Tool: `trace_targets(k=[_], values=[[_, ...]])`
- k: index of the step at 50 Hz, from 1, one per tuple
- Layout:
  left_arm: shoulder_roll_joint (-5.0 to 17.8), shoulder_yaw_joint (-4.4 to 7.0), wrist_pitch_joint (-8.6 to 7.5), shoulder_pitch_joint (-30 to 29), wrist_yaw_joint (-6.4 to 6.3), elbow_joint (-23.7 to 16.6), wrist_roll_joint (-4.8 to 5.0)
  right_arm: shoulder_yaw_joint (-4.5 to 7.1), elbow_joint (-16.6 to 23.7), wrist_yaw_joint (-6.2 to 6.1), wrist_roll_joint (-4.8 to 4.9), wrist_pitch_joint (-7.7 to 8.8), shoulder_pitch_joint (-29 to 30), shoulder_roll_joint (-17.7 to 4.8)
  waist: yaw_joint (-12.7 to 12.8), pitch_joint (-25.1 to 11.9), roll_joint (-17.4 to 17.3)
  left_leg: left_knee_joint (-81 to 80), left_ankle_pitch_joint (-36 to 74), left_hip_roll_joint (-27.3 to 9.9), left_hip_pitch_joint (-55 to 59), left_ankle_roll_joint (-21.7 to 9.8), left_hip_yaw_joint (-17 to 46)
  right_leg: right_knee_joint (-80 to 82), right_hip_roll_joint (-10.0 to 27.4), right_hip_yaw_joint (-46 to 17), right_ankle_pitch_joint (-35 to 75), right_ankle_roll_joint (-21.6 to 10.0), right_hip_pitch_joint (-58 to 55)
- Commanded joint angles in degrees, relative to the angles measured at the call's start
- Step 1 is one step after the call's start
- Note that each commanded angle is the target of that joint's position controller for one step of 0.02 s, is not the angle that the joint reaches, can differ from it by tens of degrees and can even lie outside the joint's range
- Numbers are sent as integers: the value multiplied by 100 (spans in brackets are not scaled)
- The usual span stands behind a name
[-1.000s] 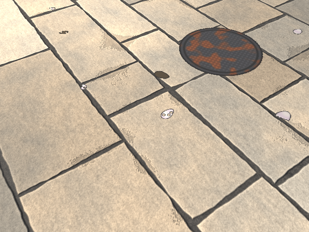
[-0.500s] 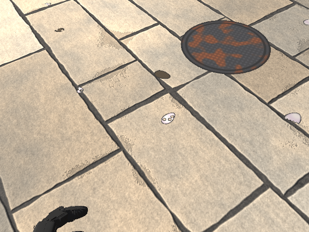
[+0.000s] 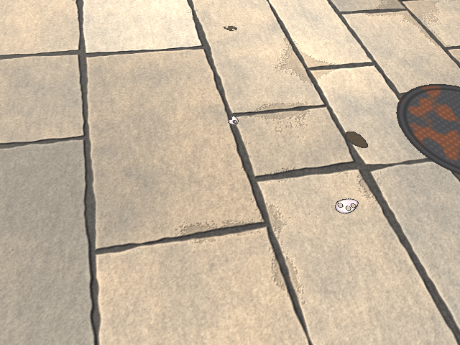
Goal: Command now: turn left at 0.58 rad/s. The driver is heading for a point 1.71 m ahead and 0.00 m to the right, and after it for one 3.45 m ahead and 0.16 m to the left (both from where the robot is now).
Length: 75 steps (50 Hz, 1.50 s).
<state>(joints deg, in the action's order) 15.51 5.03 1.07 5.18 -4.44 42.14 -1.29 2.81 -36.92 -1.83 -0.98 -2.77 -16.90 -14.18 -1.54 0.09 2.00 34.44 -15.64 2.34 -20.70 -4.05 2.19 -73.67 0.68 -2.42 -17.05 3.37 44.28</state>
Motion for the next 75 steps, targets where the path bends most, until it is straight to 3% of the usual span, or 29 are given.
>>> trace_targets(k=[1,7,13,18,19,20,21,22,23,26,29,33,35,37,42,45,48,51,53,54,55,58,60,64,69,72,73,74,75], values=[[397,131,-56,-43,39,-417,-34,224,648,-129,51,93,736,-993,353,-504,-472,-1295,1259,-1155,367,-535,1698,-262,-14,-201,1096,45,216],[253,15,-132,-850,177,-808,18,307,446,-267,138,18,91,-1070,-51,-480,-1003,-1211,802,-1070,1239,-463,2133,1897,-113,-450,1430,143,232],[344,35,-283,-1130,318,-813,92,387,516,-158,122,-3,112,-1149,-212,-334,-1191,-968,910,-1033,1109,-782,2698,3009,-379,-452,410,14,-599],[361,37,-381,-428,458,-610,105,277,610,-86,178,0,434,-890,180,-518,-1181,-583,1782,-745,629,-560,2654,4842,-259,-150,1117,-245,-2729],[559,92,-378,-203,443,-595,39,228,582,-71,113,38,251,-702,185,-678,-930,-325,1202,-569,244,-313,2512,5014,267,-481,1797,-444,-3596],[901,138,-345,86,425,-626,-105,120,585,-31,-75,80,-207,-327,-15,-1199,471,821,-925,113,-500,75,1854,4858,1396,-1675,3397,-1020,-4763],[726,108,-297,258,438,-415,-143,187,686,-39,73,135,-122,-525,-27,-1092,1481,1245,-2261,413,-1341,431,1405,5120,2008,-2763,3321,-1990,-4783],[519,50,-312,297,457,-440,-23,333,652,-64,58,167,123,-1026,174,-866,1097,1994,-2260,207,-1658,707,1241,5254,2032,-2900,2557,-2181,-4628],[524,51,-295,272,431,-436,35,411,628,-74,70,154,377,-1147,227,-755,841,2537,-2017,188,-1793,854,1124,5247,1823,-2619,2035,-2037,-4482],[472,-24,-176,-338,408,-476,63,300,378,-16,70,41,160,-639,-122,-435,560,2191,-1208,-98,-1084,1021,626,5282,1094,-1444,1857,-1536,-3342],[417,-43,-72,-193,401,-364,32,110,305,65,82,131,346,-137,78,-537,798,842,-818,-173,18,953,53,5278,685,-802,1884,-1429,-2929],[309,-132,-203,163,481,-228,81,207,270,101,10,175,286,-385,-35,-534,569,-944,690,-239,1307,709,124,5095,704,-892,1344,-1075,-2761],[281,-136,-329,526,589,-220,37,337,349,79,-44,143,422,-928,328,-508,-390,-490,1393,-680,1503,367,625,4951,250,-461,564,-529,-2473],[388,-113,-324,256,592,-217,71,283,352,142,-17,167,441,-535,86,-277,-540,-619,671,-544,980,264,584,4686,77,-187,361,-320,-2748],[234,-109,-251,435,541,-195,105,236,347,148,18,261,404,-353,150,-238,-547,-557,1260,-465,857,342,533,4385,100,-124,1174,-353,-3018],[218,-87,-209,550,533,-167,155,299,364,128,95,209,264,-512,133,-187,-705,-717,-664,-424,764,60,666,3988,-251,253,-481,-389,-2785],[171,-106,-362,396,550,-337,272,332,357,135,185,300,-146,-745,9,403,-1222,-1452,-2362,-1207,723,-626,2062,3157,-348,463,-1106,-483,-1789],[174,-99,-594,503,590,-363,308,324,368,105,231,457,-69,-779,192,587,-1331,-1333,-1371,-1523,582,-824,2500,3412,-177,254,-980,-798,-1856],[453,19,-686,1524,662,-9,283,237,697,71,228,488,707,-444,660,284,-643,-103,-494,-751,-117,-229,1174,4374,92,-346,-566,-1073,-3068],[1018,200,-727,2112,702,198,281,184,956,53,234,589,907,-206,691,184,957,1766,-165,173,-1323,309,-29,5040,770,-1939,-304,-1548,-4204],[1215,263,-745,2568,744,196,199,224,993,19,260,678,970,-417,957,202,1780,3311,-1866,304,-2922,476,202,5837,1917,-3885,581,-2367,-5099],[746,90,-656,2046,602,69,211,233,817,103,236,747,900,-443,551,389,158,4002,-951,-372,-4024,275,376,5497,1767,-2628,1640,-2046,-5455],[506,-30,-522,1703,523,81,176,204,756,224,148,721,901,-308,379,303,282,3264,-254,-666,-3319,338,149,5732,1362,-1703,1941,-1651,-4826],[707,-28,-394,1695,350,269,232,-8,882,406,129,760,1632,98,554,404,274,1049,964,-388,-1802,468,-451,6123,820,-546,2190,-1371,-3760],[1086,69,-465,1834,344,482,375,150,920,415,218,796,1736,-424,390,335,448,-123,1273,-192,-822,186,-405,5959,1262,-577,2974,-1238,-4132],[1000,42,-452,1767,353,482,269,418,455,287,203,748,-26,-861,-581,-747,387,-213,1271,-16,1883,-342,-506,3633,834,-108,4812,-926,-3559],[545,-107,-473,1845,363,313,62,515,304,203,159,693,-1070,-1327,-843,-1650,-685,-182,1081,-1358,3579,-738,1151,1488,346,143,2302,-718,-2304],[120,-243,-585,2599,444,319,220,465,184,308,80,762,-1126,-1500,-326,-2535,-2109,-1449,-731,-2532,4508,-1591,4311,-36,-521,-615,-1590,-570,-865],[798,-66,-647,2041,481,313,373,359,240,315,124,776,-760,-990,-457,-1659,-1385,-1893,-1676,-2268,3941,-1328,4178,-419,-143,-706,-1294,-609,-193]])
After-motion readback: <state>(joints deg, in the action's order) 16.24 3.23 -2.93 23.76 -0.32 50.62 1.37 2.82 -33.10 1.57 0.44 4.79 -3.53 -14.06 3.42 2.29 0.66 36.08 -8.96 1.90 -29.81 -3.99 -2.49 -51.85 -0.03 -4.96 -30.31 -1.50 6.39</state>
